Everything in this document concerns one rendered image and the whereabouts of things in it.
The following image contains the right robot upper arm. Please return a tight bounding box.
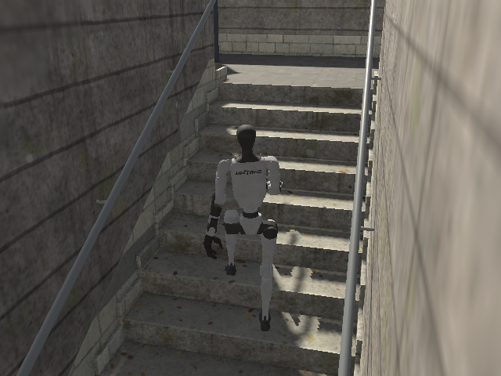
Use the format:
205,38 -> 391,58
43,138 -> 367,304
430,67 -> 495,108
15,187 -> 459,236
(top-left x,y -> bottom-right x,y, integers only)
264,156 -> 280,195

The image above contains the left robot hand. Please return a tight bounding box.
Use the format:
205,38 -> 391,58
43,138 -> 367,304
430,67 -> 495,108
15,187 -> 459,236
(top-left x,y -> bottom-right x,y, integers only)
204,234 -> 223,259

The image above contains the left robot shin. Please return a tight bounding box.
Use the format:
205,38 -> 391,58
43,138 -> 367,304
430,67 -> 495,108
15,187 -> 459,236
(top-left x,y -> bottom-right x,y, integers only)
225,231 -> 236,266

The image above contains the left robot upper arm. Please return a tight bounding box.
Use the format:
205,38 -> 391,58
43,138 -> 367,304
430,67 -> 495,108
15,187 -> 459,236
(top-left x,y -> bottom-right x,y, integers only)
214,159 -> 232,204

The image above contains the left robot forearm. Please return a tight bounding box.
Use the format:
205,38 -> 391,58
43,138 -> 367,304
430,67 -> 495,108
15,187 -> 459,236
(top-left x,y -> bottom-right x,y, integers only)
206,193 -> 222,237

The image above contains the robot torso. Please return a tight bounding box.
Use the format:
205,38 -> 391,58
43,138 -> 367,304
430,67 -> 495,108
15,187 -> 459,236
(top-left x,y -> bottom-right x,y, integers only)
230,154 -> 267,235

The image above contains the right robot forearm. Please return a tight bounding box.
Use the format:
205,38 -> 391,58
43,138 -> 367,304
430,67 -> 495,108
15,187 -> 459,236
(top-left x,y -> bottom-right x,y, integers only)
267,181 -> 281,192

